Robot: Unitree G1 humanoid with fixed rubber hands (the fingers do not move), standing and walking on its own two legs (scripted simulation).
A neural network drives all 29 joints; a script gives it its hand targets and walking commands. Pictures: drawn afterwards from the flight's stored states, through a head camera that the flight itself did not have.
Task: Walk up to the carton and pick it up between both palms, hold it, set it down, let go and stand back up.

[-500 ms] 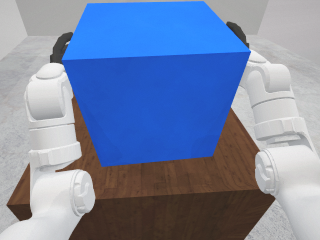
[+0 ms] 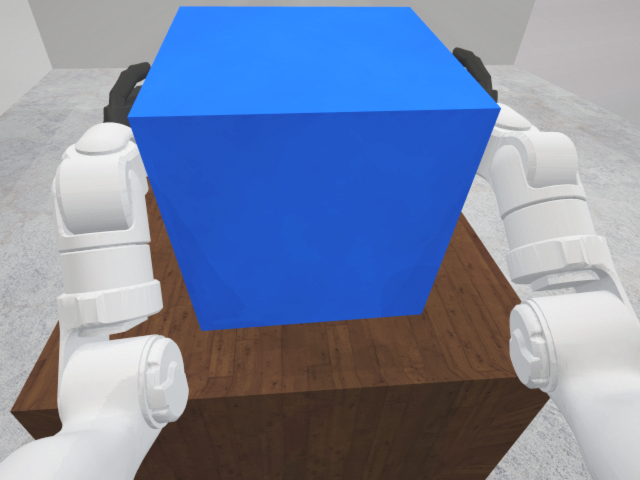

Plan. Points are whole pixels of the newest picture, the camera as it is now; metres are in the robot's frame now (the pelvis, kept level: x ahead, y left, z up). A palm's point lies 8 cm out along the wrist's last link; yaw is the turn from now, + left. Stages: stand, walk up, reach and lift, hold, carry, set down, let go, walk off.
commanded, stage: hold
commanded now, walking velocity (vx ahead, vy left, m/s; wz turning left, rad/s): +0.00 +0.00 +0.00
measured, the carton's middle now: (306, 167) +0.40 -0.01 +0.25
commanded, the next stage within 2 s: none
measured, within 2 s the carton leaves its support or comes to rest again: neither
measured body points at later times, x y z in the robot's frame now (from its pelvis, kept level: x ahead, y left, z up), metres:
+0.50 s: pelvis +0.00 +0.00 +0.00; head -0.06 +0.02 +0.45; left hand +0.39 +0.18 +0.30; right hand +0.39 -0.19 +0.32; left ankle +0.00 +0.12 -0.75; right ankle +0.01 -0.13 -0.75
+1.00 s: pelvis +0.00 +0.00 +0.00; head -0.07 +0.02 +0.45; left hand +0.38 +0.17 +0.30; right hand +0.38 -0.19 +0.32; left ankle +0.00 +0.12 -0.75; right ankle +0.01 -0.13 -0.75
